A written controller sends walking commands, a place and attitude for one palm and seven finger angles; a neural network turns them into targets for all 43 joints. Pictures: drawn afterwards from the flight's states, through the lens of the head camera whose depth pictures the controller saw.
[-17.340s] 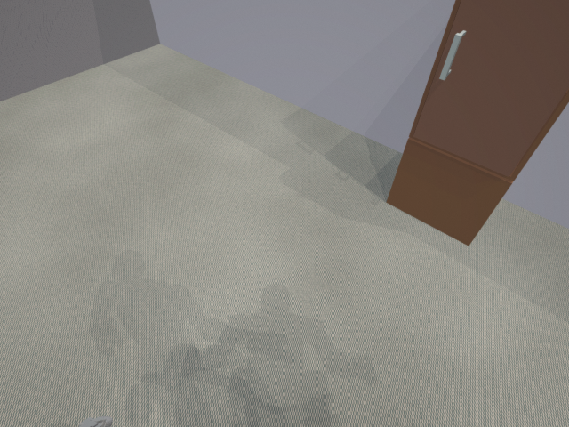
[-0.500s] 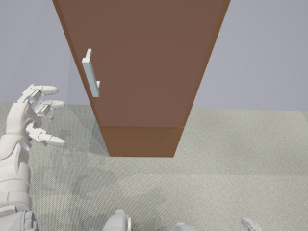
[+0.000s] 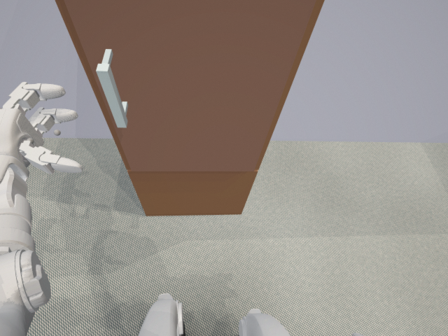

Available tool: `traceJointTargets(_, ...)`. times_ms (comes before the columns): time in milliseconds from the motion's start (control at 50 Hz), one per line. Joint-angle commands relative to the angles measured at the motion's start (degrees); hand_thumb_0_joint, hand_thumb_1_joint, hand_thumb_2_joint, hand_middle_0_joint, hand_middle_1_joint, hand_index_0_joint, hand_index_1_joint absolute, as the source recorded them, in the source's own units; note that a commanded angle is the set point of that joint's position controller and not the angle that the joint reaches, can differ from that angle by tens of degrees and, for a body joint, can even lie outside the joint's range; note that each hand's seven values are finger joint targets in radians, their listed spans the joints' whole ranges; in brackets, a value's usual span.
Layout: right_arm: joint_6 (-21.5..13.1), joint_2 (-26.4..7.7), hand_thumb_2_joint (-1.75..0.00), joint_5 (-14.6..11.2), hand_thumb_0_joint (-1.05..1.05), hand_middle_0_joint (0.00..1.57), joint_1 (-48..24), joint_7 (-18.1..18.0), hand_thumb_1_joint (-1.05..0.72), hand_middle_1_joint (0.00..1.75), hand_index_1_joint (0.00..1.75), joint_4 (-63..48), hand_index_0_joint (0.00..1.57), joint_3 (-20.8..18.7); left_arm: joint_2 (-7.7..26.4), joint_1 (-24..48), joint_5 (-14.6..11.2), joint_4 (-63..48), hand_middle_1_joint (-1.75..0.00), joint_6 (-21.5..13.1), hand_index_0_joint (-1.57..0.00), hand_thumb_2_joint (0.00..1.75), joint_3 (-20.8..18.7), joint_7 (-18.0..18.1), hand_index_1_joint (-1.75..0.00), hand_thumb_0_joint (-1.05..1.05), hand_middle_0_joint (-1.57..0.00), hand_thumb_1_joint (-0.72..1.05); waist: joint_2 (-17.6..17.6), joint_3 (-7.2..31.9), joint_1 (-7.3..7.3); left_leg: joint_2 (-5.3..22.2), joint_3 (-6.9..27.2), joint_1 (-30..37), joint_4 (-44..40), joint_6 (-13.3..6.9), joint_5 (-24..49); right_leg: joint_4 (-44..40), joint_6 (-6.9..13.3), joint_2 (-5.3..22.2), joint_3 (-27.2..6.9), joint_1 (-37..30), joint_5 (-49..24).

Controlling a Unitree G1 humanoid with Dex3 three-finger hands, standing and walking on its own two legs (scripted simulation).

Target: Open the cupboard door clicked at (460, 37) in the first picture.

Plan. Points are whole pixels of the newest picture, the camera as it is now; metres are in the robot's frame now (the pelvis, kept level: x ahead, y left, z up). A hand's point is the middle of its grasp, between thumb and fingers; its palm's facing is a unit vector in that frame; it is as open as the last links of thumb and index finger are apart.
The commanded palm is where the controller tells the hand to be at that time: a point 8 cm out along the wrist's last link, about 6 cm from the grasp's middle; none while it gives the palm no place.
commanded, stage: move the hooked fingers beside the handle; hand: left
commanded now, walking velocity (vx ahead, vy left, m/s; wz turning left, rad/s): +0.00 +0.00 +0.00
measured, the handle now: (115, 91) +0.54 +0.21 +0.08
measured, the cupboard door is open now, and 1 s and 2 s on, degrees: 0 0 0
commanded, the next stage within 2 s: slide the fingers in behind the handle in 1.20 s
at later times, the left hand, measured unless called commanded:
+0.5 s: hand (69, 106) +0.50 +0.28 +0.08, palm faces +0.04 -1.00 +0.01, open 14.0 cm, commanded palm +0.48 +0.32 +0.08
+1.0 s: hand (68, 112) +0.49 +0.28 +0.07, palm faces +0.04 -1.00 +0.02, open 14.0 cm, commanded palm +0.47 +0.32 +0.08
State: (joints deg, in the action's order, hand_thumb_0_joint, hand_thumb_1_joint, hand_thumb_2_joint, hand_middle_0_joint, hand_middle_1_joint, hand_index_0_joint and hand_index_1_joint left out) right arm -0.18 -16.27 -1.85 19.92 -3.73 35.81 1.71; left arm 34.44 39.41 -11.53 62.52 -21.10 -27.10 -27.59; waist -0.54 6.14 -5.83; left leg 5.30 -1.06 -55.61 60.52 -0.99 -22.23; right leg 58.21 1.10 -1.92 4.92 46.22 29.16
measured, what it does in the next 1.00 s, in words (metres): stands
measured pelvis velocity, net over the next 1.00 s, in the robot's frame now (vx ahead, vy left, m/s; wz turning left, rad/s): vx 0.01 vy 0.01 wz -0.02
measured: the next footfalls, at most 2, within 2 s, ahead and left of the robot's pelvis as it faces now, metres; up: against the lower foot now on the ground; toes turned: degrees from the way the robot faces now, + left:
none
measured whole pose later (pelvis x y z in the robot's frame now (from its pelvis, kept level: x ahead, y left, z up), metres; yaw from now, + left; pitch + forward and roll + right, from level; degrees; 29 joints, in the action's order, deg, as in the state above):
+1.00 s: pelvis +0.01 +0.01 -0.01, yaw -1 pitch +21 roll -5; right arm 3.8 -15.9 -1.0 20.1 -2.6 35.5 2.4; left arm 37.7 47.7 -8.3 68.0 -20.3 -27.5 -25.0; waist -0.7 6.6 -8.3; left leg 5.7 -0.7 -60.3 62.7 -1.5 -23.6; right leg 58.9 0.5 -2.4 4.9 50.2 29.6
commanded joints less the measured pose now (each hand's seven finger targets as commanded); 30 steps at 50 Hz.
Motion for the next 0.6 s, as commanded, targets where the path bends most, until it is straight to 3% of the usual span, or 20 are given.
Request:
traceJointTargets(0, -0.80, -10.77, -0.90, 0.13, 0.00, 0.20, 6.51, -0.91, -0.90, 0.30, 0.30, -3.89, 0.20, -3.66, 18.42, 25.09, -0.43, -9.27, -1.20, -3.21, -0.30, 0.30, -2.43, -0.03, -1.20, 0.00, -0.30, -0.50, -7.57, 21.68, -0.92, -2.66, 4.02, 24.42, -5.98, -1.43, 11.58, -8.71, -0.04, -1.72, -3.51, 2.54, -13.11)
traceJointTargets(60, -0.31, -10.89, -0.90, 0.38, 0.00, 0.20, 7.36, -0.76, -0.90, 0.30, 0.30, -3.85, 0.20, -3.71, 21.05, 26.34, 0.19, -10.92, -1.20, -3.91, -0.30, 0.30, -4.17, 0.39, -1.20, 0.00, -0.30, -0.50, -10.66, 25.56, -0.16, -2.43, 4.44, 27.27, -5.56, -1.14, 14.29, -7.73, 0.26, -1.93, -3.25, 3.02, -14.29)
traceJointTargets(80, -0.18, -10.64, -0.90, 0.44, 0.00, 0.20, 7.43, -0.59, -0.90, 0.30, 0.30, -3.83, 0.20, -3.73, 19.11, 26.24, 0.22, -10.54, -1.20, -3.86, -0.30, 0.30, -2.81, 0.46, -1.20, 0.00, -0.30, -0.50, -10.77, 25.50, -0.51, -2.50, 4.52, 27.92, -5.51, -1.09, 14.50, -7.89, 0.18, -1.98, -3.11, 3.53, -14.31)
traceJointTargets(120, 0.20, -10.87, -0.90, 0.34, 0.00, 0.20, 7.76, -0.60, -0.90, 0.30, 0.30, -3.39, 0.20, -3.72, 20.10, 26.49, 0.45, -7.76, -1.20, -3.24, -0.30, 0.30, -3.30, 0.69, -1.20, 0.00, -0.30, -0.50, -8.82, 22.92, -1.25, -2.38, 4.11, 25.02, -5.21, -1.36, 12.75, -8.37, -0.09, -2.07, -3.35, 3.73, -13.46)
traceJointTargets(140, 0.35, -11.09, -0.90, 0.51, 0.00, 0.20, 8.30, -0.71, -0.90, 0.30, 0.30, -3.38, 0.20, -3.58, 21.93, 27.54, 0.26, -7.60, -1.20, -3.41, -0.30, 0.30, -4.90, 0.85, -1.20, 0.00, -0.30, -0.50, -7.15, 23.53, -0.98, -2.50, 4.24, 23.89, -4.88, -1.55, 13.04, -7.97, 0.05, -2.21, -3.44, 2.38, -13.97)
traceJointTargets(180, 0.69, -10.89, -0.90, 0.33, 0.00, 0.20, 8.27, -0.69, -0.90, 0.30, 0.30, -3.44, 0.20, -3.40, 20.98, 28.11, 1.03, -5.93, -1.20, -2.67, -0.30, 0.30, -3.09, 0.67, -1.20, 0.00, -0.30, -0.50, -8.52, 22.70, -1.65, -2.50, 3.80, 22.96, -4.68, -1.51, 12.55, -8.08, -0.17, -2.07, -3.54, 3.23, -13.95)
traceJointTargets(240, 0.95, -11.18, -0.90, 0.66, 0.00, 0.20, 9.29, -0.78, -0.90, 0.30, 0.30, -3.05, 0.20, -3.43, 23.15, 31.06, 1.73, -6.83, -1.20, -3.13, -0.30, 0.30, -4.18, 1.28, -1.20, 0.00, -0.30, -0.50, -9.91, 24.21, -1.84, -2.21, 4.51, 24.69, -4.32, -1.42, 13.55, -7.44, 0.13, -2.29, -3.33, 4.72, -13.59)
traceJointTargets(280, 1.12, -11.03, -0.90, 0.68, 0.00, 0.20, 9.48, -0.63, -0.90, 0.30, 0.30, -2.78, 0.20, -3.48, 20.73, 32.56, 2.19, -6.87, -1.20, -3.26, -0.30, 0.30, -1.84, 1.58, -1.20, 0.00, -0.30, -0.50, -12.16, 24.39, -2.65, -1.89, 5.12, 27.15, -4.60, -1.05, 13.34, -7.63, 0.06, -2.21, -2.89, 7.70, -12.34)
traceJointTargets(340, 1.39, -11.61, -0.90, 0.81, 0.00, 0.20, 10.25, -0.67, -0.90, 0.30, 0.30, -2.51, 0.20, -3.06, 22.98, 33.48, 2.12, -2.71, -1.20, -2.45, -0.30, 0.30, -3.48, 1.95, -1.20, 0.00, -0.30, -0.50, -8.18, 22.32, -3.35, -1.91, 5.27, 23.73, -4.10, -1.48, 12.41, -7.64, 0.02, -2.41, -2.90, 7.29, -11.93)
traceJointTargets(360, 1.47, -11.69, -0.90, 0.71, 0.00, 0.20, 10.26, -0.80, -0.90, 0.30, 0.30, -2.35, 0.20, -3.18, 24.04, 35.73, 2.71, -3.78, -1.20, -2.40, -0.30, 0.30, -3.27, 1.96, -1.20, 0.00, -0.30, -0.50, -9.47, 23.62, -3.71, -1.76, 4.97, 23.83, -3.69, -1.48, 12.45, -7.47, -0.27, -2.19, -3.24, 7.55, -12.17)
traceJointTargets(440, 1.94, -11.68, -0.90, 1.17, 0.00, 0.20, 11.20, -0.40, -0.90, 0.30, 0.30, -3.33, 0.20, -3.12, 25.38, 31.41, 3.31, -2.92, -1.20, -2.15, -0.30, 0.30, -4.99, 1.96, -1.20, 0.00, -0.30, -0.50, -10.87, 26.38, -1.87, -1.89, 5.00, 25.14, -3.33, -1.21, 15.96, -6.50, 0.21, -2.41, -2.79, 6.39, -14.41)
traceJointTargets(500, 2.53, -11.40, -0.90, 1.13, 0.00, 0.20, 11.11, -0.02, -0.90, 0.30, 0.30, -3.55, 0.20, -3.29, 24.65, 31.01, 3.14, -5.18, -1.20, -2.35, -0.30, 0.30, -4.61, 1.65, -1.20, 0.00, -0.30, -0.50, -11.65, 27.87, -1.81, -1.79, 4.64, 26.13, -2.95, -1.15, 18.04, -6.27, -0.10, -2.43, -2.71, 5.76, -16.62)
traceJointTargets(560, 2.92, -11.73, -0.90, 1.17, 0.00, 0.20, 11.35, 0.14, -0.90, 0.30, 0.30, -3.84, 0.20, -3.70, 26.79, 29.12, 2.68, -6.56, -1.20, -2.50, -0.30, 0.30, -7.23, 1.73, -1.20, 0.00, -0.30, -0.50, -10.37, 28.85, -1.19, -1.72, 4.78, 26.51, -2.95, -1.17, 20.05, -5.94, -0.05, -2.71, -2.56, 4.47, -18.58)
traceJointTargets(580, 3.05, -11.33, -0.90, 1.08, 0.00, 0.20, 11.06, 0.40, -0.90, 0.30, 0.30, -4.10, 0.20, -3.59, 24.30, 28.99, 2.29, -7.48, -1.20, -2.58, -0.30, 0.30, -5.59, 1.55, -1.20, 0.00, -0.30, -0.50, -11.48, 28.62, -1.36, -1.95, 4.56, 27.10, -3.06, -1.18, 19.68, -6.28, -0.13, -2.81, -2.54, 4.85, -18.32)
